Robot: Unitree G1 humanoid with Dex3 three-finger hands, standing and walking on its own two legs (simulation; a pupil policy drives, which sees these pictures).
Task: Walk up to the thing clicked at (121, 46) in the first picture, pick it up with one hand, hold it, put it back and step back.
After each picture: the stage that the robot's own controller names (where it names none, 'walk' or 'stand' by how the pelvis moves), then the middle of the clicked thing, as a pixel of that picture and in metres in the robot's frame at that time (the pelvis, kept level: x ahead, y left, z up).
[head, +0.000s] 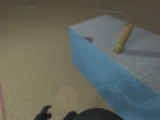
stand; (122, 40) +0.65 -0.21 +0.11
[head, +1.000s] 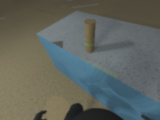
walk; (89, 38) +0.56 +0.07 +0.14
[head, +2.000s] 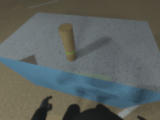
stand; (69, 45) +0.43 +0.17 +0.15
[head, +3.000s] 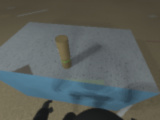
stand; (64, 54) +0.40 +0.20 +0.12
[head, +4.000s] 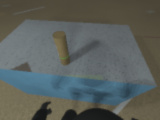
stand; (62, 50) +0.42 +0.22 +0.12
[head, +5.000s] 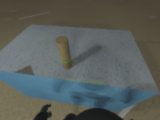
stand; (65, 55) +0.41 +0.20 +0.11
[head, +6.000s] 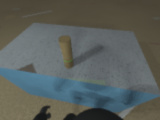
stand; (67, 54) +0.41 +0.19 +0.11
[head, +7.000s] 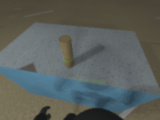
stand; (67, 53) +0.42 +0.19 +0.11
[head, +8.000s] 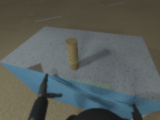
rise first; (73, 56) +0.42 +0.16 +0.11
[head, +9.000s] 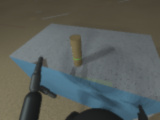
go down; (76, 52) +0.44 +0.16 +0.11
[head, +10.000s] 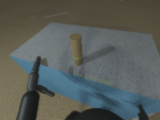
go down; (77, 51) +0.45 +0.16 +0.11
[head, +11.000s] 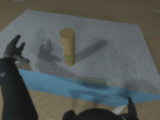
go down; (68, 50) +0.41 +0.14 +0.13
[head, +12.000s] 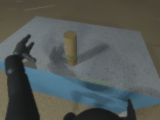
approach; (71, 51) +0.43 +0.14 +0.13
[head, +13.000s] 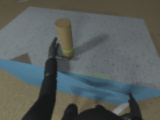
close; (66, 43) +0.44 +0.16 +0.16
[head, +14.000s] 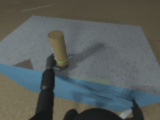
lift; (60, 53) +0.38 +0.20 +0.16
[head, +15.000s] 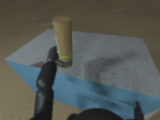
lift; (64, 46) +0.30 +0.16 +0.29
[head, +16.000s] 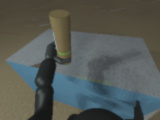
hold; (63, 42) +0.30 +0.16 +0.32
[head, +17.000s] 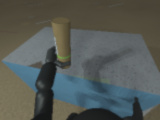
hold; (63, 47) +0.32 +0.16 +0.28
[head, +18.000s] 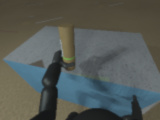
crouch; (68, 49) +0.35 +0.15 +0.24
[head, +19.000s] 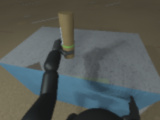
crouch; (67, 38) +0.41 +0.15 +0.27
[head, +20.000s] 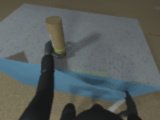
lower; (58, 41) +0.45 +0.19 +0.16
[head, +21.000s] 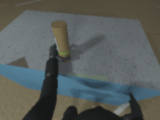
lower; (63, 45) +0.43 +0.17 +0.16
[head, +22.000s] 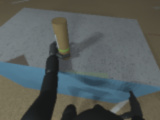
lower; (63, 42) +0.45 +0.17 +0.16
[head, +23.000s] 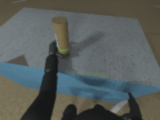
lower; (62, 41) +0.45 +0.17 +0.16
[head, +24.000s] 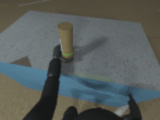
loosen; (67, 46) +0.43 +0.16 +0.16
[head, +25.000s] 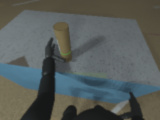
withdraw; (64, 45) +0.43 +0.16 +0.16
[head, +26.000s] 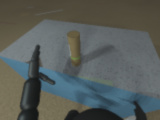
sink last; (75, 51) +0.42 +0.15 +0.14
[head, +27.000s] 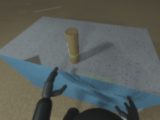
stand; (73, 48) +0.43 +0.16 +0.14
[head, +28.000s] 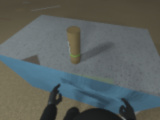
stand; (74, 48) +0.42 +0.14 +0.16
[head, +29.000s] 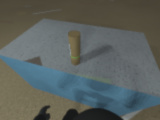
stand; (75, 50) +0.43 +0.15 +0.13
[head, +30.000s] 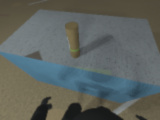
walk; (73, 43) +0.47 +0.15 +0.13
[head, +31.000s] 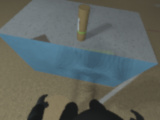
walk; (82, 25) +0.62 +0.13 +0.12
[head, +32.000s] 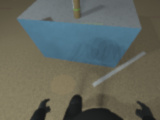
walk; (76, 4) +0.94 +0.23 +0.14
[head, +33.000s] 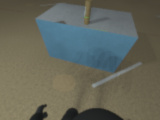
stand; (87, 13) +1.08 +0.15 +0.12
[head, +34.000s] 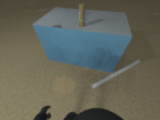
stand; (81, 16) +1.08 +0.18 +0.11
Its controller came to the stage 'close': yes
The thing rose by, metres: 0.22
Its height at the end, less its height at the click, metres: +0.00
